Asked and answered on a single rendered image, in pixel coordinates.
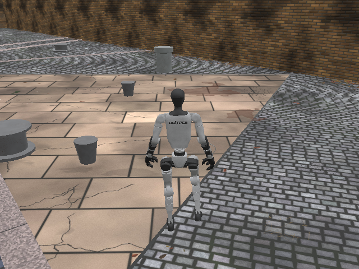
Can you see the left robot hand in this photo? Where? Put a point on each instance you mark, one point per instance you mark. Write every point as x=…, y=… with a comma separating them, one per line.
x=152, y=159

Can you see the right robot forearm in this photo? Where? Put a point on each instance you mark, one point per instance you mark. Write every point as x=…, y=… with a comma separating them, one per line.
x=207, y=149

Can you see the humanoid robot head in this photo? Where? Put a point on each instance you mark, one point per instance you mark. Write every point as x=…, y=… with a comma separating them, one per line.
x=178, y=96

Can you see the left robot forearm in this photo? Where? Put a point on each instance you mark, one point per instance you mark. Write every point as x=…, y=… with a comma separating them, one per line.
x=151, y=148

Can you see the robot left upper arm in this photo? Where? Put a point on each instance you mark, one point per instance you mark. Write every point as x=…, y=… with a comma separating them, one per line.
x=158, y=127

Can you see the right robot hand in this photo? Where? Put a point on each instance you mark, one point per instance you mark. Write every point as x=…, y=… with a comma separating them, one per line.
x=209, y=161

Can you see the robot left shin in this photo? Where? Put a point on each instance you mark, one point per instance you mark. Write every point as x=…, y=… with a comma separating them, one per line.
x=168, y=206

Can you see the robot right upper arm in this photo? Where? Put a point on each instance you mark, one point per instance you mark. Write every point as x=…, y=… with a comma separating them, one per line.
x=199, y=127

